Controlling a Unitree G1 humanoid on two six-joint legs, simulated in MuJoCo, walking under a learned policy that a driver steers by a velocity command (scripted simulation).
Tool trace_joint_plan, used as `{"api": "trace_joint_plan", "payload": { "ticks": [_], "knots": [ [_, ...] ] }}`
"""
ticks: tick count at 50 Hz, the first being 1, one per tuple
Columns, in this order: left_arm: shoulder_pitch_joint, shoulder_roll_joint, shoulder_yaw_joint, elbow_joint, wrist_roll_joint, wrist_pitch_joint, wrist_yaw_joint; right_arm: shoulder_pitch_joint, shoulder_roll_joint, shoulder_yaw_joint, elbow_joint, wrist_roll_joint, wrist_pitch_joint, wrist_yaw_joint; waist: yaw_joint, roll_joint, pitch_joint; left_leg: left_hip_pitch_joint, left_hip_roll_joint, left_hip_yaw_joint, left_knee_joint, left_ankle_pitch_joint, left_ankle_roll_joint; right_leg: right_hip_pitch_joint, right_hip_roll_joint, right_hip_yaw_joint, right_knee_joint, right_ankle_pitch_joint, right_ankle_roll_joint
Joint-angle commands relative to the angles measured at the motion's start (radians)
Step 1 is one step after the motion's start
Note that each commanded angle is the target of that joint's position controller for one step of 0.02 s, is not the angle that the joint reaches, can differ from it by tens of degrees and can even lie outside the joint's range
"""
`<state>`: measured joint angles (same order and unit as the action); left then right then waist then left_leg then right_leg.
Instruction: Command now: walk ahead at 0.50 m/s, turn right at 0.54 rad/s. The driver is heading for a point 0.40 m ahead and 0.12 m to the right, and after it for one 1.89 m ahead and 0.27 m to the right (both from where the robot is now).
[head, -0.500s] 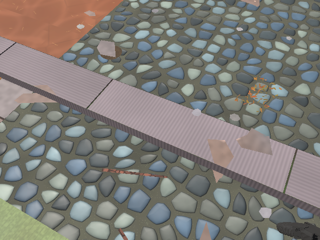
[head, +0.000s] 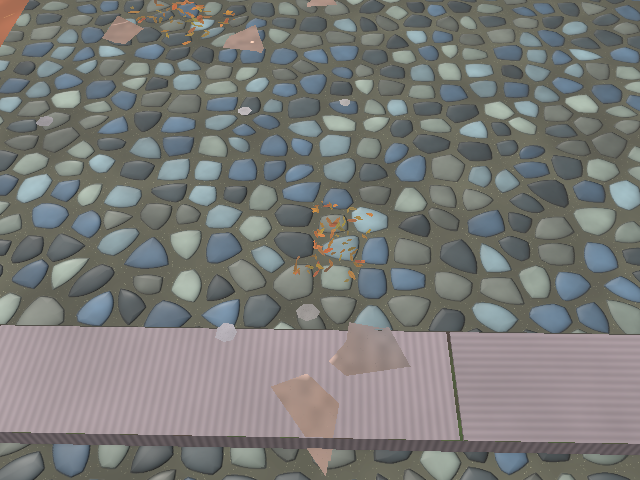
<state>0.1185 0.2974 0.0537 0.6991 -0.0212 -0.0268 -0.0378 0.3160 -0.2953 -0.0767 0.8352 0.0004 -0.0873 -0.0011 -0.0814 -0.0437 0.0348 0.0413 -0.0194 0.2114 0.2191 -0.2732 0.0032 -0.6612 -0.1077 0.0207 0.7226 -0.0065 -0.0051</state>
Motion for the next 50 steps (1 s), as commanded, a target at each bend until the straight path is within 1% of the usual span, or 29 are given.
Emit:
{"api": "trace_joint_plan", "payload": {
  "ticks": [1,4,6,7,8,9,10,11,13,17,20,23,25,29,31,32,33,34,35,36,38,39,40,41,42,43,44,46,50],
  "knots": [
    [-0.096,0.047,0.006,-0.105,0.001,-0.01,-0.018,-0.036,-0.182,-0.044,-0.05,0.017,0.001,-0.006,0.016,0.079,0.056,-0.004,0.305,-0.066,-0.049,0.399,0.14,0.004,0.008,-0.033,-0.071,-0.029,-0.035],
    [-0.031,0.095,0.031,-0.115,0.005,-0.002,-0.021,-0.047,-0.224,-0.056,-0.05,0.029,0.025,-0.013,0.081,0.121,-0.021,0.05,0.304,-0.019,0.163,0.833,0.106,0.158,0.098,-0.114,-0.086,-0.182,-0.095],
    [0.271,0.199,0.092,-0.039,0.0,0.007,-0.001,-0.045,-0.193,-0.041,-0.061,0.021,0.034,-0.023,0.236,0.069,-0.181,-0.155,0.236,0.023,0.602,0.795,0.043,0.614,0.156,-0.082,-0.166,-0.119,-0.168],
    [0.302,0.327,0.118,-0.032,-0.009,0.011,0.017,0.034,-0.065,0.001,-0.114,-0.024,0.018,-0.015,0.16,-0.2,-0.246,-0.604,0.087,0.014,0.981,0.004,-0.029,0.959,-0.107,0.404,-0.21,-0.187,-0.32],
    [0.308,0.3,0.1,-0.078,-0.002,-0.008,0.01,0.003,-0.074,0.015,-0.129,-0.011,-0.02,-0.003,0.176,-0.162,-0.422,-0.772,-0.025,-0.245,1.153,-0.35,-0.034,1.079,-0.236,0.831,-0.385,-0.339,-0.435],
    [0.287,0.225,0.077,-0.068,0.005,-0.025,0.003,-0.12,-0.154,-0.007,-0.157,0.033,-0.041,0.008,0.212,-0.061,-0.313,-0.872,0.033,-0.305,1.167,-0.261,-0.013,1.022,-0.209,0.707,-0.43,-0.324,-0.369],
    [0.243,0.199,0.069,-0.065,0.003,-0.034,0.003,-0.153,-0.143,0.0,-0.169,0.037,-0.054,0.009,0.181,-0.032,-0.203,-0.871,0.075,-0.294,1.091,-0.169,0.005,0.885,-0.169,0.571,-0.43,-0.258,-0.332],
    [0.174,0.169,0.06,-0.074,0.002,-0.036,0.007,-0.149,-0.137,-0.001,-0.154,0.013,-0.058,0.0,0.134,0.027,-0.14,-0.811,0.112,-0.294,1.003,-0.107,0.002,0.745,-0.128,0.47,-0.432,-0.159,-0.297],
    [0.099,0.13,0.045,-0.105,0.019,-0.036,0.015,-0.122,-0.143,-0.01,-0.145,-0.007,-0.037,-0.003,0.073,-0.004,-0.102,-0.677,0.139,-0.298,0.911,-0.043,-0.014,0.567,-0.08,0.374,-0.472,0.002,-0.282],
    [0.106,0.168,0.057,-0.094,0.016,-0.036,0.04,-0.163,-0.091,0.003,-0.162,-0.023,-0.007,-0.007,0.062,0.002,-0.058,-0.624,0.096,-0.253,0.726,0.064,-0.078,0.421,-0.026,0.236,-0.475,0.29,-0.276],
    [0.136,0.174,0.062,-0.077,0.007,-0.011,0.059,-0.24,-0.053,0.021,-0.174,-0.018,-0.003,-0.002,0.095,-0.041,-0.073,-0.527,0.029,-0.232,0.519,0.232,-0.096,0.378,0.04,0.164,-0.408,0.336,-0.209],
    [0.221,0.138,0.055,-0.055,-0.005,0.024,0.071,-0.32,-0.084,0.011,-0.203,-0.006,0.012,0.007,0.142,-0.025,-0.097,-0.56,-0.015,-0.258,0.456,0.169,-0.079,0.507,0.03,0.271,-0.332,0.301,-0.173],
    [0.332,0.139,0.055,-0.015,-0.02,0.048,0.072,-0.441,-0.059,0.008,-0.246,-0.003,0.009,0.01,0.189,0.005,-0.109,-0.58,-0.059,-0.244,0.344,0.068,-0.058,0.658,0.046,0.362,-0.258,0.344,-0.137],
    [0.221,0.196,0.07,-0.039,-0.015,0.071,0.087,-0.341,-0.097,-0.028,-0.217,0.017,-0.006,0.0,0.103,-0.056,-0.21,-0.224,-0.046,-0.281,0.198,0.204,-0.029,0.555,0.095,0.388,-0.127,0.599,-0.041],
    [0.109,0.16,0.063,-0.081,0.003,0.057,0.084,-0.112,-0.141,-0.057,-0.14,0.033,0.023,-0.016,-0.012,0.0,-0.325,0.264,0.103,-0.35,0.152,0.543,0.027,0.204,0.151,0.319,0.07,0.324,0.047],
    [0.181,0.082,0.046,-0.094,0.018,0.047,0.067,-0.047,-0.18,-0.069,-0.103,0.031,0.05,-0.021,0.017,0.277,-0.405,0.54,0.366,-0.561,0.309,0.881,0.188,-0.094,0.243,0.243,0.256,-0.567,0.1],
    [0.178,0.105,0.044,-0.097,0.004,0.046,0.05,-0.119,-0.145,-0.066,-0.127,0.017,0.084,-0.036,0.04,0.283,-0.387,0.402,0.495,-0.566,0.295,0.873,0.235,-0.131,0.118,0.165,0.391,-0.7,0.111],
    [0.062,0.124,0.049,-0.096,-0.017,0.043,0.045,-0.164,-0.07,-0.049,-0.166,-0.018,0.097,-0.053,-0.02,0.211,-0.24,0.214,0.379,-0.466,0.266,0.876,0.211,-0.08,0.086,0.109,0.413,-0.659,0.115],
    [-0.06,0.065,0.03,-0.116,-0.005,0.038,0.049,-0.19,-0.042,-0.032,-0.15,-0.025,0.105,-0.06,-0.034,0.097,-0.107,0.061,0.247,-0.349,0.223,0.931,0.143,-0.054,0.12,0.037,0.419,-0.632,0.09],
    [0.126,0.037,0.021,-0.113,-0.011,0.036,0.033,-0.274,-0.068,-0.028,-0.159,-0.017,0.103,-0.058,0.096,0.251,-0.092,0.041,0.351,-0.343,0.238,1.001,0.159,-0.068,0.072,0.03,0.296,-0.677,0.117],
    [0.275,0.04,0.009,-0.072,0.003,0.034,-0.008,-0.361,-0.153,-0.058,-0.181,0.015,0.137,-0.059,0.143,0.406,-0.168,-0.11,0.297,-0.272,0.263,0.73,0.129,0.252,0.038,-0.001,0.085,-0.427,0.109],
    [0.288,0.045,0.015,-0.043,0.008,0.027,-0.005,-0.363,-0.16,-0.059,-0.185,0.025,0.147,-0.059,0.159,0.302,-0.171,-0.238,0.279,-0.284,0.288,0.538,0.087,0.412,0.087,-0.052,-0.053,-0.184,0.072],
    [0.299,0.087,0.035,-0.01,0.016,0.025,0.006,-0.326,-0.096,-0.036,-0.177,0.024,0.136,-0.045,0.165,0.126,-0.154,-0.337,0.238,-0.244,0.388,0.398,0.045,0.542,0.142,-0.065,-0.153,-0.018,0.051],
    [0.274,0.161,0.05,-0.029,0.034,0.027,0.027,-0.258,-0.028,-0.01,-0.16,-0.015,0.116,-0.032,0.154,-0.184,-0.116,-0.487,0.141,-0.146,0.614,0.038,-0.049,0.634,0.05,0.097,-0.263,0.367,0.0],
    [0.236,0.197,0.029,-0.091,0.08,0.024,0.048,-0.23,0.051,0.025,-0.166,-0.032,0.098,-0.019,0.111,-0.421,-0.222,-0.516,0.072,-0.199,0.88,-0.451,-0.117,0.613,-0.274,0.442,-0.304,0.86,-0.181],
    [0.213,0.063,-0.012,-0.102,0.088,0.02,0.039,-0.167,-0.036,0.005,-0.086,0.009,0.097,-0.005,0.13,-0.18,-0.318,-0.401,0.11,-0.327,0.959,-0.456,-0.127,0.592,-0.3,0.375,-0.251,0.84,-0.276],
    [0.178,0.089,0.001,-0.071,0.082,0.018,0.03,-0.177,-0.057,0.001,-0.087,0.036,0.102,-0.001,0.118,-0.169,-0.245,-0.446,0.116,-0.308,0.963,-0.435,-0.124,0.551,-0.261,0.332,-0.273,0.596,-0.274],
    [0.08,0.078,0.0,-0.046,0.064,0.014,0.037,-0.211,-0.072,-0.002,-0.055,0.031,0.119,-0.022,0.108,-0.108,-0.105,-0.492,0.142,-0.309,0.922,-0.373,-0.119,0.507,-0.198,0.245,-0.291,0.416,-0.21],
    [0.015,0.089,0.013,-0.033,0.051,0.033,0.07,-0.166,-0.054,0.008,-0.037,0.022,0.133,-0.027,0.089,-0.093,-0.084,-0.397,0.099,-0.206,0.684,-0.279,-0.115,0.525,-0.134,0.054,-0.261,0.468,-0.17]
  ]
}}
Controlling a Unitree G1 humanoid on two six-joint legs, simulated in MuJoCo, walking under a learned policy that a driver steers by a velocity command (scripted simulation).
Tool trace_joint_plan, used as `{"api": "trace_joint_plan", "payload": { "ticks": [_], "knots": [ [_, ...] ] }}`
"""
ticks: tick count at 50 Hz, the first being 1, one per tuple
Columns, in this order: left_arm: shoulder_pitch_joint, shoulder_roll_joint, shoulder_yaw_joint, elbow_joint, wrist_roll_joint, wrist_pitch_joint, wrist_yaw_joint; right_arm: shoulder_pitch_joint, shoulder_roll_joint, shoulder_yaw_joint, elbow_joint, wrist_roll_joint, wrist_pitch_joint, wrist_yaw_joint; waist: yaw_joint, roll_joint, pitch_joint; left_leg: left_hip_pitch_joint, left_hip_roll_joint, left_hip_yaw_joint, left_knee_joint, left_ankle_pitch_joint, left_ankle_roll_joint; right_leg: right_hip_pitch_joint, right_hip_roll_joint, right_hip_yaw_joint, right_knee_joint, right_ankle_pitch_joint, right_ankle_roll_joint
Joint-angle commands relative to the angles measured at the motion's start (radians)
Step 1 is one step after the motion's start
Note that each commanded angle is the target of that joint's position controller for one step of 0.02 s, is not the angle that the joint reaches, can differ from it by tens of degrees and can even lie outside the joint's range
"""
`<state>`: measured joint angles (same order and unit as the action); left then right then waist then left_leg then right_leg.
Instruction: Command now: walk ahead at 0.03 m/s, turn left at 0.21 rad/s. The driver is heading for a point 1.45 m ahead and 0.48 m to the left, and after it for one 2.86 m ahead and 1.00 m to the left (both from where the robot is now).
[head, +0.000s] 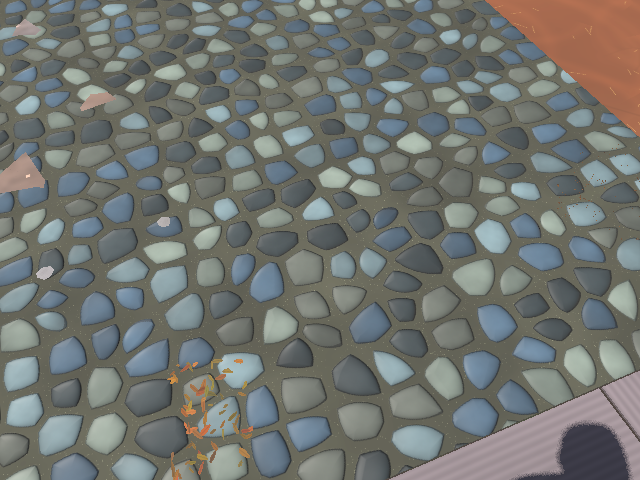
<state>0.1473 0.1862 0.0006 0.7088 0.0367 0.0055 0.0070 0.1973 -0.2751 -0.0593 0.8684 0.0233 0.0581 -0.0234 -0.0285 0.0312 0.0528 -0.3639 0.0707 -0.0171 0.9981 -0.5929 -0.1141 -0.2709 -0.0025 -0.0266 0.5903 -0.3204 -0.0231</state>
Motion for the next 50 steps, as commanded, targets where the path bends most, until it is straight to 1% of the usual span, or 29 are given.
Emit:
{"api": "trace_joint_plan", "payload": {
  "ticks": [1,3,5,6,7,8,9,10,11,12,13,14,18,24,27,29,30,31,32,33,34,35,36,37,38,40,43,46,50],
  "knots": [
    [-0.007,0.212,0.074,-0.04,-0.011,0.011,0.036,-0.044,-0.077,-0.009,-0.072,0.003,-0.013,-0.004,0.048,-0.16,-0.113,0.012,-0.001,0.045,-0.128,0.079,0.0,0.158,-0.255,0.108,-0.129,0.78,-0.166],
    [-0.024,0.218,0.082,-0.042,-0.019,0.036,0.052,-0.018,-0.078,-0.01,-0.076,0.009,-0.015,0.003,0.049,-0.151,-0.119,0.007,-0.008,0.067,-0.17,0.12,0.009,0.185,-0.282,0.116,-0.13,0.731,-0.184],
    [-0.048,0.214,0.089,-0.035,-0.034,0.055,0.059,-0.015,-0.058,-0.007,-0.083,0.008,-0.019,0.013,0.039,-0.153,-0.095,0.024,-0.025,0.1,-0.335,0.203,0.036,0.204,-0.275,0.108,-0.1,0.681,-0.164],
    [-0.059,0.215,0.094,-0.028,-0.049,0.063,0.062,0.013,-0.058,-0.008,-0.077,0.0,-0.023,0.019,0.02,-0.148,-0.085,0.061,-0.039,0.113,-0.481,0.321,0.063,0.197,-0.26,0.09,-0.067,0.628,-0.133],
    [-0.027,0.202,0.097,-0.011,-0.055,0.061,0.058,0.022,-0.088,-0.016,-0.083,-0.019,-0.027,0.021,0.018,-0.076,-0.08,0.113,-0.039,0.048,-0.599,0.513,0.102,0.163,-0.202,0.046,0.016,0.463,-0.063],
    [-0.034,0.158,0.09,-0.029,-0.02,0.054,0.053,0.061,-0.19,-0.043,-0.093,-0.024,-0.035,0.012,0.029,0.141,-0.11,0.269,0.131,-0.223,-0.612,0.944,0.176,-0.027,-0.103,-0.045,0.243,0.141,0.041],
    [-0.134,0.102,0.073,-0.071,-0.006,0.048,0.056,0.128,-0.247,-0.053,-0.09,-0.049,-0.05,0.019,-0.037,0.278,-0.114,0.33,0.327,-0.463,-0.626,1.241,0.389,-0.244,0.045,-0.009,0.453,-0.352,0.107],
    [-0.154,0.123,0.081,-0.066,-0.021,0.042,0.054,0.132,-0.239,-0.051,-0.1,-0.07,-0.069,0.022,-0.055,0.161,-0.142,0.332,0.339,-0.477,-0.637,1.169,0.479,-0.295,0.035,0.086,0.634,-0.406,0.119],
    [-0.14,0.141,0.09,-0.048,-0.038,0.04,0.048,0.074,-0.22,-0.05,-0.106,-0.06,-0.079,0.017,-0.026,0.127,-0.094,0.327,0.281,-0.377,-0.621,1.097,0.442,-0.336,0.016,0.1,0.707,-0.343,0.121],
    [-0.128,0.147,0.095,-0.028,-0.038,0.035,0.049,0.025,-0.208,-0.052,-0.116,-0.041,-0.076,0.006,-0.01,0.087,-0.075,0.333,0.223,-0.315,-0.606,1.038,0.392,-0.367,0.01,0.096,0.711,-0.278,0.126],
    [-0.135,0.17,0.103,-0.024,-0.034,0.032,0.051,0.002,-0.179,-0.044,-0.125,-0.02,-0.069,-0.003,-0.005,0.081,-0.061,0.344,0.197,-0.289,-0.597,1.047,0.361,-0.382,0.003,0.095,0.699,-0.228,0.136],
    [-0.136,0.169,0.106,-0.024,-0.036,0.028,0.047,-0.002,-0.156,-0.036,-0.131,-0.012,-0.06,-0.011,0.003,0.082,-0.075,0.339,0.172,-0.267,-0.592,1.074,0.347,-0.354,0.008,0.089,0.698,-0.186,0.145],
    [-0.142,0.132,0.093,-0.028,-0.046,0.017,0.035,0.038,-0.165,-0.041,-0.147,-0.019,-0.032,-0.026,-0.009,0.084,-0.101,0.405,0.148,-0.265,-0.587,1.071,0.344,-0.339,0.026,0.062,0.531,-0.112,0.157],
    [-0.134,0.147,0.093,-0.022,-0.047,0.007,0.027,0.0,-0.209,-0.055,-0.185,-0.017,-0.007,-0.035,-0.012,0.13,-0.086,0.292,0.149,-0.349,-0.577,0.946,0.329,-0.187,0.038,0.07,0.263,-0.079,0.156],
    [-0.139,0.164,0.104,-0.017,-0.057,-0.01,0.021,-0.004,-0.207,-0.057,-0.186,-0.004,0.0,-0.033,-0.022,0.12,-0.079,0.317,0.097,-0.395,-0.555,0.903,0.293,-0.132,0.068,0.072,0.113,-0.07,0.152],
    [-0.107,0.161,0.106,-0.007,-0.067,-0.019,0.016,-0.025,-0.21,-0.058,-0.188,0.004,0.004,-0.034,-0.008,0.168,-0.091,0.347,0.098,-0.454,-0.537,0.896,0.281,-0.08,0.072,0.075,-0.05,-0.034,0.151],
    [-0.056,0.162,0.11,0.011,-0.067,-0.025,0.013,-0.055,-0.2,-0.055,-0.199,0.01,0.003,-0.034,0.022,0.18,-0.099,0.33,0.076,-0.464,-0.521,0.858,0.264,-0.008,0.068,0.068,-0.194,0.06,0.139],
    [-0.009,0.175,0.117,0.032,-0.062,-0.028,0.014,-0.067,-0.184,-0.051,-0.206,0.012,0.0,-0.032,0.04,0.159,-0.106,0.275,0.041,-0.45,-0.497,0.779,0.234,0.101,0.051,0.059,-0.322,0.211,0.126],
    [0.039,0.238,0.133,0.041,-0.051,-0.028,0.019,-0.028,-0.146,-0.043,-0.204,-0.014,-0.006,-0.026,0.029,0.041,-0.163,0.145,-0.027,-0.368,-0.37,0.583,0.179,0.283,-0.074,0.151,-0.287,0.409,0.087],
    [0.035,0.294,0.138,0.025,-0.035,-0.018,0.028,0.046,-0.073,-0.026,-0.194,-0.047,-0.016,-0.013,-0.013,-0.223,-0.172,-0.093,-0.168,-0.213,-0.145,-0.008,0.103,0.421,-0.287,0.343,-0.176,0.932,-0.033],
    [0.03,0.298,0.138,0.012,0.005,-0.019,0.019,0.086,-0.153,-0.052,-0.201,-0.013,-0.024,-0.016,-0.001,-0.24,-0.189,-0.159,-0.175,-0.175,0.121,-0.185,0.039,0.31,-0.466,0.483,-0.182,0.984,-0.211],
    [-0.025,0.261,0.124,-0.006,0.004,-0.024,0.014,0.096,-0.213,-0.073,-0.183,-0.001,-0.019,-0.014,-0.021,-0.177,-0.144,-0.172,-0.125,-0.16,0.296,-0.141,0.01,0.244,-0.441,0.436,-0.203,0.879,-0.248],
    [-0.083,0.204,0.107,-0.014,-0.007,-0.025,0.013,0.075,-0.221,-0.082,-0.17,0.003,-0.008,-0.013,-0.029,-0.165,-0.089,-0.198,-0.115,-0.134,0.381,-0.076,-0.001,0.199,-0.354,0.309,-0.199,0.772,-0.208],
    [-0.104,0.182,0.096,-0.021,-0.018,-0.022,0.016,0.059,-0.203,-0.081,-0.163,0.003,0.005,-0.016,-0.025,-0.161,-0.065,-0.219,-0.113,-0.117,0.432,-0.022,-0.007,0.181,-0.294,0.232,-0.194,0.698,-0.173],
    [-0.1,0.179,0.09,-0.017,-0.026,-0.018,0.023,0.036,-0.183,-0.076,-0.177,0.0,0.015,-0.015,-0.012,-0.178,-0.042,-0.236,-0.122,-0.103,0.469,0.031,-0.018,0.165,-0.266,0.184,-0.191,0.715,-0.174],
    [-0.037,0.195,0.09,-0.003,-0.024,-0.009,0.041,-0.036,-0.134,-0.057,-0.222,0.01,0.014,-0.007,0.023,-0.197,-0.031,-0.257,-0.121,-0.06,0.368,0.123,-0.027,0.205,-0.227,0.113,-0.212,0.683,-0.186],
    [0.047,0.223,0.096,0.006,-0.018,0.004,0.054,-0.099,-0.095,-0.037,-0.266,0.003,0.01,0.002,0.071,-0.189,-0.065,-0.276,-0.099,-0.055,0.159,0.109,-0.036,0.339,-0.28,0.139,-0.208,0.701,-0.22],
    [0.008,0.262,0.102,-0.01,-0.03,0.008,0.039,-0.083,-0.074,-0.021,-0.28,-0.013,0.015,0.01,0.059,-0.204,-0.088,-0.147,-0.066,-0.016,-0.033,0.086,-0.02,0.301,-0.315,0.129,-0.207,0.723,-0.217],
    [-0.013,0.281,0.101,0.002,-0.054,0.003,0.018,-0.04,-0.086,-0.024,-0.272,-0.011,0.021,0.012,0.041,-0.218,-0.076,0.044,-0.065,0.041,-0.328,0.201,0.035,0.203,-0.301,0.102,-0.182,0.707,-0.179]
  ]
}}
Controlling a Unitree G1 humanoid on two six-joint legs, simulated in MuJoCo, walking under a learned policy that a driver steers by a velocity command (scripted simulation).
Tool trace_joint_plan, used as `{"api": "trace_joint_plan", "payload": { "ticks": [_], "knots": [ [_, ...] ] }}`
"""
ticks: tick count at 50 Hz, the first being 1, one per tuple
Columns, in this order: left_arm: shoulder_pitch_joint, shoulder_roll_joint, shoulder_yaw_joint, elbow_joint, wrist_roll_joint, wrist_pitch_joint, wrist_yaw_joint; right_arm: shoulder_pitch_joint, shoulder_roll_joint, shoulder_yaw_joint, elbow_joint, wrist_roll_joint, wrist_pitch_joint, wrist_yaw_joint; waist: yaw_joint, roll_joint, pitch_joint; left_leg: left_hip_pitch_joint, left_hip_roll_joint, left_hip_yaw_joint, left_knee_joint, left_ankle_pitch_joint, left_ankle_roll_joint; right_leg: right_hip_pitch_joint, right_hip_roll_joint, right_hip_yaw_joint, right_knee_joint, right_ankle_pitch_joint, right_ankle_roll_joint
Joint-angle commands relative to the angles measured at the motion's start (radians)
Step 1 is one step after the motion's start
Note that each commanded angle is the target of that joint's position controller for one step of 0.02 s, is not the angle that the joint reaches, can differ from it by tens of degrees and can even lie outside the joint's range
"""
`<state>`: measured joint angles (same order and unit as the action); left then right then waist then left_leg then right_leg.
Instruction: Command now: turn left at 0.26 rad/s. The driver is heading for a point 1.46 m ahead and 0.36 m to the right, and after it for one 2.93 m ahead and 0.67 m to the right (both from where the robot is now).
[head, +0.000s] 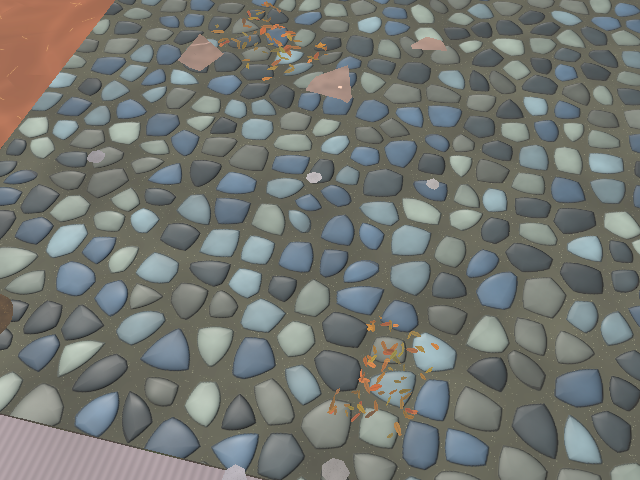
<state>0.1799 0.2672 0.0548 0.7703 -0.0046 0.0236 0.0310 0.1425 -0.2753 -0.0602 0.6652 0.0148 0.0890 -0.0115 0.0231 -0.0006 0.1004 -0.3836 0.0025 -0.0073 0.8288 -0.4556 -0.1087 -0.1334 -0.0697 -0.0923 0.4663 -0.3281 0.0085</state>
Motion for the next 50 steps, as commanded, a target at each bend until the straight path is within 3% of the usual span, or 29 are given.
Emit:
{"api": "trace_joint_plan", "payload": {
  "ticks": [1,2,3,4,5,6,9,14,16,19,21,22,23,24,26,28,31,34,35,36,37,38,39,40,41,42,44,46,50],
  "knots": [
    [-0.048,0.194,0.043,-0.05,-0.02,-0.016,-0.008,0.042,-0.082,-0.025,-0.057,-0.004,-0.011,0.001,-0.029,-0.168,-0.124,0.13,-0.007,0.052,-0.29,0.174,0.053,0.046,-0.217,0.156,-0.031,0.673,-0.19],
    [-0.026,0.176,0.036,-0.032,-0.024,-0.018,-0.011,0.071,-0.084,-0.029,-0.042,-0.008,-0.014,0.0,-0.044,-0.14,-0.131,0.225,-0.028,0.068,-0.446,0.325,0.08,0.017,-0.189,0.142,0.0,0.593,-0.156],
    [0.035,0.146,0.024,-0.002,-0.009,-0.026,-0.018,0.086,-0.126,-0.039,-0.045,-0.013,-0.016,-0.007,-0.044,-0.061,-0.166,0.367,0.008,-0.003,-0.494,0.504,0.106,-0.054,-0.143,0.101,0.063,0.456,-0.09],
    [0.038,0.072,-0.008,-0.024,0.046,-0.035,-0.027,0.133,-0.222,-0.055,-0.06,-0.03,-0.019,-0.024,-0.037,0.203,-0.258,0.566,0.26,-0.287,-0.422,0.985,0.2,-0.247,-0.058,0.015,0.299,-0.005,0.022],
    [0.003,0.077,-0.005,-0.022,0.019,-0.023,-0.021,0.135,-0.142,-0.026,-0.051,-0.056,-0.038,-0.01,-0.073,0.211,-0.314,0.388,0.402,-0.409,-0.449,0.925,0.4,-0.203,-0.007,0.094,0.471,-0.36,0.077],
    [-0.007,0.133,0.014,-0.01,-0.005,-0.01,-0.019,0.057,-0.112,-0.013,-0.059,-0.051,-0.061,0.004,-0.053,0.13,-0.233,0.299,0.359,-0.353,-0.478,0.792,0.429,-0.221,-0.021,0.129,0.59,-0.376,0.101],
    [0.007,0.14,0.03,0.034,0.001,0.01,-0.002,-0.047,-0.097,-0.006,-0.033,-0.038,-0.087,0.006,-0.016,0.144,-0.096,0.193,0.236,-0.216,-0.491,0.626,0.325,-0.264,-0.017,0.141,0.63,-0.264,0.117],
    [0.039,0.051,0.004,0.084,-0.007,0.016,-0.002,-0.023,-0.032,0.015,0.033,-0.042,-0.093,0.001,-0.01,0.136,-0.127,0.215,0.182,-0.114,-0.467,0.624,0.299,-0.146,-0.012,0.112,0.374,-0.169,0.121],
    [-0.012,0.067,0.002,0.07,-0.008,0.016,-0.001,-0.009,-0.07,0.005,0.051,-0.047,-0.089,-0.006,-0.035,0.133,-0.122,0.232,0.203,-0.14,-0.457,0.584,0.309,-0.128,0.002,0.089,0.249,-0.159,0.114],
    [-0.003,0.102,0.01,0.064,-0.015,0.009,0.001,-0.033,-0.118,-0.013,0.054,-0.023,-0.075,-0.023,-0.016,0.116,-0.114,0.268,0.213,-0.162,-0.424,0.541,0.299,-0.122,0.03,0.056,0.053,-0.004,0.08],
    [-0.011,0.146,0.016,0.046,0.003,0.01,0.001,0.022,-0.14,-0.029,0.074,-0.011,-0.073,-0.027,-0.03,0.073,-0.119,0.279,0.183,-0.14,-0.387,0.469,0.235,-0.09,0.021,0.098,-0.044,0.239,0.034],
    [0.003,0.199,0.029,0.041,0.004,0.009,0.001,0.032,-0.119,-0.028,0.06,-0.029,-0.08,-0.026,-0.051,-0.027,-0.151,0.247,0.119,-0.058,-0.331,0.389,0.191,-0.061,-0.024,0.152,0.035,0.434,-0.003],
    [0.012,0.203,0.039,0.046,-0.011,0.008,-0.003,0.017,-0.086,-0.025,0.051,-0.038,-0.081,-0.033,-0.043,-0.116,-0.155,0.225,0.039,0.05,-0.274,0.303,0.136,-0.094,-0.068,0.241,0.012,0.387,-0.077],
    [0.007,0.201,0.042,0.032,-0.008,0.005,-0.004,-0.036,-0.072,-0.025,0.042,-0.037,-0.079,-0.041,-0.014,-0.15,-0.117,0.167,-0.005,0.088,-0.187,0.246,0.095,-0.107,-0.121,0.349,-0.054,0.357,-0.135],
    [0.006,0.195,0.043,0.026,0.009,-0.006,0.007,-0.082,-0.034,-0.025,0.021,-0.023,-0.073,-0.05,0.007,-0.23,-0.078,0.018,-0.056,0.056,-0.054,0.071,0.07,-0.064,-0.194,0.497,-0.117,0.386,-0.22],
    [0.087,0.201,0.054,0.043,-0.001,-0.033,0.01,-0.078,-0.046,-0.033,0.004,-0.008,-0.081,-0.035,0.032,-0.225,-0.099,-0.158,-0.049,-0.027,0.196,-0.236,0.072,0.051,-0.24,0.589,-0.148,0.219,-0.285],
    [0.064,0.169,0.051,0.036,-0.03,-0.036,0.02,-0.087,-0.054,-0.031,-0.004,0.002,-0.119,-0.004,0.013,-0.159,-0.04,-0.235,0.006,-0.041,0.067,-0.141,0.087,0.066,-0.188,0.572,-0.177,-0.177,-0.217],
    [-0.021,0.192,0.053,-0.006,-0.012,-0.01,0.024,0.014,-0.041,-0.032,0.029,0.012,-0.145,0.013,-0.057,-0.183,-0.055,0.12,-0.033,0.028,-0.223,0.047,0.086,-0.156,-0.092,0.485,-0.151,-0.173,-0.163],
    [-0.051,0.178,0.048,-0.022,-0.008,-0.005,0.023,0.11,-0.056,-0.045,0.066,0.017,-0.145,0.009,-0.108,-0.178,-0.069,0.272,-0.047,0.064,-0.34,0.209,0.077,-0.235,-0.059,0.456,-0.097,-0.142,-0.14],
    [-0.069,0.124,0.032,-0.041,-0.005,-0.007,0.019,0.197,-0.089,-0.06,0.096,0.014,-0.146,0.004,-0.143,-0.11,-0.086,0.373,-0.04,0.055,-0.401,0.245,0.065,-0.28,0.004,0.395,0.024,-0.107,-0.096],
    [-0.084,0.049,0.012,-0.064,-0.001,-0.017,0.007,0.311,-0.15,-0.076,0.122,0.007,-0.153,-0.004,-0.176,0.115,-0.137,0.566,0.13,-0.173,-0.514,0.237,0.104,-0.425,0.105,0.285,0.379,-0.144,-0.022],
    [-0.017,0.002,0.002,-0.065,0.011,-0.042,0.002,0.317,-0.184,-0.065,0.1,-0.022,-0.159,-0.01,-0.117,0.271,-0.154,0.675,0.336,-0.477,-0.5,0.614,0.193,-0.659,0.185,0.29,0.666,-0.308,0.008],
    [0.054,0.044,0.01,-0.1,-0.044,-0.057,-0.003,0.285,-0.231,-0.071,0.083,-0.052,-0.171,0.005,-0.053,0.291,-0.166,0.523,0.504,-0.722,-0.576,0.381,0.335,-0.701,0.105,0.32,0.864,-0.303,0.015],
    [0.042,0.097,0.025,-0.089,-0.058,-0.045,-0.006,0.2,-0.159,-0.053,0.078,-0.031,-0.174,0.011,-0.019,0.163,-0.019,0.472,0.49,-0.637,-0.617,0.223,0.358,-0.799,0.049,0.293,1.0,-0.224,0.021],
    [0.0,0.103,0.029,-0.08,-0.047,-0.041,-0.011,0.187,-0.087,-0.033,0.09,-0.012,-0.173,0.009,-0.04,0.103,0.077,0.412,0.399,-0.447,-0.624,0.132,0.316,-0.85,0.02,0.267,1.063,-0.152,0.022],
    [-0.002,0.075,0.026,-0.066,-0.042,-0.042,-0.014,0.184,-0.06,-0.023,0.096,-0.02,-0.17,0.003,-0.045,0.098,0.07,0.401,0.318,-0.332,-0.618,0.111,0.269,-0.856,0.01,0.241,1.131,-0.092,0.013],
    [-0.027,0.022,0.014,-0.082,-0.049,-0.053,-0.045,0.279,0.002,-0.003,0.149,-0.038,-0.162,-0.003,-0.066,0.154,0.053,0.421,0.262,-0.172,-0.59,0.333,0.25,-0.925,0.01,0.191,1.296,-0.048,0.003],
    [-0.07,-0.025,-0.004,-0.124,-0.058,-0.056,-0.068,0.354,0.019,0.005,0.181,-0.043,-0.156,-0.01,-0.076,0.099,0.039,0.438,0.27,-0.11,-0.59,0.37,0.271,-1.031,0.007,0.174,1.382,-0.067,-0.002],
    [-0.236,-0.057,-0.046,-0.28,-0.028,-0.06,-0.089,0.314,-0.03,0.006,0.16,-0.041,-0.141,-0.047,-0.06,0.022,0.048,0.26,0.226,0.055,-0.678,0.441,0.246,-0.937,-0.015,0.079,0.98,0.063,0.03]
  ]
}}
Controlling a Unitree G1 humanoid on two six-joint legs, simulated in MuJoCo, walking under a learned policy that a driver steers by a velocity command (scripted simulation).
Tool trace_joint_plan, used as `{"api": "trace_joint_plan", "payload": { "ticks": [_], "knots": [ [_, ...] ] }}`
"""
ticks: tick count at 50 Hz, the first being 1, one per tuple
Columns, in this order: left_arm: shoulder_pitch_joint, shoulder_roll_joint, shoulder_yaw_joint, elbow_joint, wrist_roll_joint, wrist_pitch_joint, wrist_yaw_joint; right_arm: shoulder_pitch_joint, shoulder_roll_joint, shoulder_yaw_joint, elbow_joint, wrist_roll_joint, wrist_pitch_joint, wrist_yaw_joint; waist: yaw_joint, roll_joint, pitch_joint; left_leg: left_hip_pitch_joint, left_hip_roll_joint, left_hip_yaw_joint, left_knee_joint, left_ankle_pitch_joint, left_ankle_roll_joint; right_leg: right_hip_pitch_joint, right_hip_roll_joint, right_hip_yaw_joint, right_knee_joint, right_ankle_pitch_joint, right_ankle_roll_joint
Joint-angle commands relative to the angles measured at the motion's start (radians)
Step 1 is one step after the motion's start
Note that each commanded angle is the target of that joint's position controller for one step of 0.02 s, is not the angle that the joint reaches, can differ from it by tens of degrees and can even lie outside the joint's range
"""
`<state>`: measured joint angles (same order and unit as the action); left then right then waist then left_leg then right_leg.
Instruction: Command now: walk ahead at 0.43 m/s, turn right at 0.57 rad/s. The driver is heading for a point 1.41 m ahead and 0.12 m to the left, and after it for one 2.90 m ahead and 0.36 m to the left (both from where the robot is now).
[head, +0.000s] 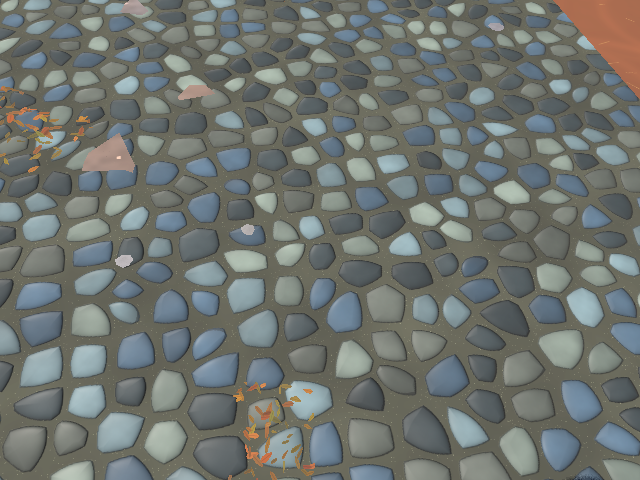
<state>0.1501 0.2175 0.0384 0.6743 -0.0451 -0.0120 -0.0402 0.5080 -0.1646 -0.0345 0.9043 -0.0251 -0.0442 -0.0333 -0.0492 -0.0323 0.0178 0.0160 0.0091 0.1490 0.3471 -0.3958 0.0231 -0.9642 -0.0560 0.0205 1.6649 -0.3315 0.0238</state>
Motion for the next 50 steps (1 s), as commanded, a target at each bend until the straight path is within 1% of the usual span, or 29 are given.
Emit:
{"api": "trace_joint_plan", "payload": {
  "ticks": [1,2,3,5,7,8,9,10,11,12,13,14,15,16,20,26,32,34,36,38,39,40,41,42,43,44,46,47,50],
  "knots": [
    [-0.259,-0.009,-0.034,-0.215,0.018,-0.027,-0.021,-0.059,-0.159,-0.022,-0.084,0.008,-0.007,-0.038,0.002,0.055,0.118,-0.199,0.211,-0.066,-0.243,0.428,0.104,0.031,-0.026,-0.093,-0.397,0.106,0.018],
    [-0.291,-0.025,-0.038,-0.229,0.024,-0.028,-0.02,-0.024,-0.193,-0.028,-0.071,0.015,-0.014,-0.043,-0.016,0.088,0.09,-0.179,0.239,-0.06,-0.284,0.558,0.113,0.125,-0.01,-0.146,-0.477,0.111,0.003],
    [-0.274,-0.022,-0.035,-0.235,0.024,-0.029,-0.019,-0.03,-0.236,-0.036,-0.063,0.018,-0.019,-0.042,0.008,0.118,0.068,-0.132,0.254,-0.023,-0.263,0.806,0.106,0.196,0.013,-0.181,-0.535,0.078,-0.028],
    [-0.209,0.029,-0.01,-0.229,0.016,-0.023,-0.012,-0.023,-0.28,-0.043,-0.05,0.021,-0.019,-0.041,0.063,0.199,-0.029,0.042,0.268,0.029,-0.08,1.519,0.089,0.312,0.105,-0.248,-0.639,0.019,-0.101],
    [-0.034,0.119,0.035,-0.207,0.008,-0.008,-0.014,-0.064,-0.317,-0.053,-0.053,0.028,-0.01,-0.029,0.176,0.288,-0.156,0.143,0.31,0.017,0.2,1.766,0.083,0.503,0.147,-0.198,-0.787,-0.006,-0.179],
    [0.134,0.177,0.066,-0.166,0.003,0.001,-0.01,-0.115,-0.319,-0.057,-0.073,0.046,-0.018,-0.016,0.271,0.27,-0.223,0.054,0.274,0.026,0.405,1.631,0.064,0.762,0.161,-0.148,-0.992,0.125,-0.219],
    [0.242,0.222,0.085,-0.113,-0.001,0.01,0.002,-0.093,-0.234,-0.037,-0.107,0.034,-0.04,-0.008,0.259,0.133,-0.262,-0.279,0.179,-0.032,0.698,0.725,0.033,1.119,0.05,0.134,-1.074,0.183,-0.256],
    [0.189,0.305,0.092,-0.132,0.021,-0.006,0.02,-0.022,-0.119,0.001,-0.174,0.001,-0.073,0.023,0.127,-0.182,-0.426,-0.647,-0.046,-0.174,1.103,-0.07,0.01,1.324,-0.279,0.843,-1.256,0.053,-0.465],
    [0.189,0.189,0.063,-0.122,0.056,-0.023,0.025,-0.115,-0.234,-0.043,-0.156,0.026,-0.105,0.05,0.193,-0.04,-0.401,-0.711,-0.008,-0.355,1.244,0.007,0.032,1.195,-0.294,0.854,-1.36,0.001,-0.442],
    [0.181,0.145,0.044,-0.077,0.054,-0.038,0.017,-0.181,-0.203,-0.035,-0.203,0.067,-0.1,0.051,0.146,-0.018,-0.209,-0.756,0.016,-0.298,1.272,0.034,0.037,1.035,-0.276,0.693,-1.388,0.008,-0.391],
    [0.137,0.118,0.04,-0.05,0.039,-0.051,0.005,-0.191,-0.174,-0.027,-0.207,0.056,-0.094,0.039,0.086,0.049,-0.073,-0.761,0.052,-0.265,1.27,0.108,0.019,0.893,-0.237,0.565,-1.396,0.144,-0.366],
    [0.086,0.105,0.037,-0.048,0.033,-0.066,0.0,-0.199,-0.172,-0.026,-0.227,0.045,-0.088,0.028,0.052,0.057,-0.034,-0.738,0.079,-0.269,1.186,0.117,0.013,0.837,-0.157,0.444,-1.398,0.238,-0.339],
    [0.073,0.079,0.03,-0.046,0.045,-0.072,0.0,-0.192,-0.174,-0.024,-0.227,0.055,-0.074,0.03,0.022,0.038,-0.029,-0.673,0.093,-0.275,1.146,0.109,0.02,0.791,-0.109,0.338,-1.4,0.283,-0.321],
    [0.064,0.075,0.033,-0.04,0.041,-0.082,0.003,-0.2,-0.167,-0.018,-0.234,0.055,-0.065,0.03,0.006,0.033,-0.008,-0.661,0.1,-0.255,1.05,0.107,0.011,0.768,-0.089,0.29,-1.43,0.328,-0.321],
    [0.149,0.118,0.041,0.006,0.03,-0.105,0.015,-0.266,-0.174,-0.019,-0.25,0.018,-0.041,0.03,0.026,0.038,-0.015,-0.714,0.126,-0.213,0.818,0.185,-0.025,0.824,-0.095,0.219,-1.478,0.502,-0.293],
    [0.21,0.171,0.044,0.05,0.04,-0.095,0.032,-0.476,-0.148,-0.005,-0.293,0.043,-0.031,0.041,0.12,-0.031,0.011,-0.737,0.111,-0.176,0.44,0.449,-0.04,0.876,-0.093,0.076,-1.529,0.422,-0.221],
    [0.272,0.192,0.043,0.105,0.04,-0.085,0.032,-0.606,-0.14,0.0,-0.341,0.058,-0.044,0.086,0.172,-0.019,0.053,-0.785,0.067,-0.159,0.251,0.457,0.007,1.063,-0.168,0.01,-1.497,0.456,-0.204],
    [0.265,0.203,0.045,0.11,0.039,-0.074,0.037,-0.609,-0.142,-0.001,-0.354,0.057,-0.048,0.104,0.158,-0.028,0.046,-0.756,0.043,-0.133,0.215,0.391,0.032,1.109,-0.183,-0.019,-1.447,0.592,-0.19],
    [0.243,0.235,0.052,0.102,0.041,-0.064,0.049,-0.554,-0.175,-0.016,-0.357,0.05,-0.044,0.11,0.11,-0.068,-0.015,-0.629,-0.018,-0.079,0.209,0.298,0.066,1.13,-0.182,-0.054,-1.327,0.941,-0.163],
    [0.215,0.257,0.056,0.087,0.042,-0.047,0.066,-0.329,-0.251,-0.058,-0.309,0.048,-0.035,0.1,-0.016,-0.074,-0.148,-0.328,-0.085,-0.05,0.148,0.315,0.122,1.074,-0.147,-0.106,-1.026,1.149,-0.12],
    [0.214,0.25,0.05,0.061,0.05,-0.051,0.076,-0.163,-0.308,-0.082,-0.279,0.045,-0.028,0.084,-0.088,-0.021,-0.24,-0.012,0.011,-0.2,0.159,0.369,0.175,0.838,-0.123,-0.116,-0.768,0.918,-0.088],
    [0.314,0.107,0.004,0.013,0.075,-0.076,0.059,-0.118,-0.402,-0.1,-0.282,0.034,-0.032,0.078,-0.007,0.248,-0.353,0.384,0.288,-0.743,0.148,0.294,0.37,0.358,0.085,-0.088,-0.37,0.028,-0.013],
    [0.265,0.172,0.008,0.012,0.057,-0.11,0.042,-0.094,-0.319,-0.082,-0.284,0.039,-0.031,0.073,-0.057,0.211,-0.465,0.444,0.341,-0.974,0.015,0.22,0.412,0.239,0.114,0.101,-0.212,-0.212,-0.014],
    [0.174,0.214,0.021,-0.025,0.018,-0.128,0.03,-0.134,-0.277,-0.07,-0.283,0.036,-0.028,0.066,-0.064,0.159,-0.314,0.339,0.293,-0.801,-0.008,0.232,0.353,0.164,0.053,0.124,-0.221,-0.133,-0.025],
    [0.125,0.203,0.011,-0.046,0.02,-0.139,0.03,-0.187,-0.257,-0.064,-0.294,0.041,-0.026,0.062,-0.032,0.068,-0.213,0.187,0.247,-0.676,-0.021,0.305,0.321,0.177,0.013,0.104,-0.292,-0.066,-0.031],
    [0.097,0.2,0.015,-0.054,0.04,-0.14,0.037,-0.237,-0.247,-0.06,-0.303,0.038,-0.025,0.062,0.007,0.011,-0.132,0.046,0.21,-0.606,-0.044,0.414,0.303,0.21,-0.011,0.086,-0.372,-0.035,-0.021],
    [0.118,0.199,0.022,-0.061,0.059,-0.117,0.042,-0.282,-0.231,-0.051,-0.317,0.027,-0.028,0.056,0.067,0.045,-0.084,-0.116,0.166,-0.546,-0.098,0.508,0.302,0.299,-0.038,0.082,-0.453,-0.002,0.004],
    [0.133,0.186,0.018,-0.059,0.064,-0.107,0.044,-0.285,-0.237,-0.054,-0.311,0.033,-0.031,0.052,0.079,0.058,-0.075,-0.159,0.157,-0.528,-0.113,0.533,0.307,0.311,-0.044,0.072,-0.493,0.002,0.02],
    [0.073,0.152,0.006,-0.075,0.07,-0.088,0.053,-0.268,-0.271,-0.063,-0.292,0.039,-0.033,0.038,0.073,0.07,-0.031,-0.29,0.111,-0.442,-0.128,0.561,0.285,0.337,-0.031,0.035,-0.671,0.095,0.059]
  ]
}}
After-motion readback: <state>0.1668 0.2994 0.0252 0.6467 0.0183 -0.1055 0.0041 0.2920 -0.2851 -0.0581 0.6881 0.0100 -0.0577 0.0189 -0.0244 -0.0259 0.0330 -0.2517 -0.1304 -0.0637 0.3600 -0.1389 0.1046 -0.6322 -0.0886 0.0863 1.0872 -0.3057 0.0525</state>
